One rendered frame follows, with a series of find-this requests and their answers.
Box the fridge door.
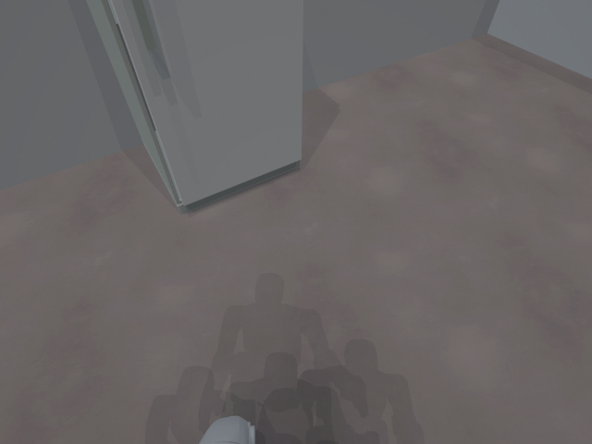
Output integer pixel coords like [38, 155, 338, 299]
[110, 0, 303, 206]

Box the handle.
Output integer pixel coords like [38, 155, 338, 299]
[130, 0, 156, 51]

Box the left robot thigh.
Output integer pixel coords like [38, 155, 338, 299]
[199, 416, 255, 444]

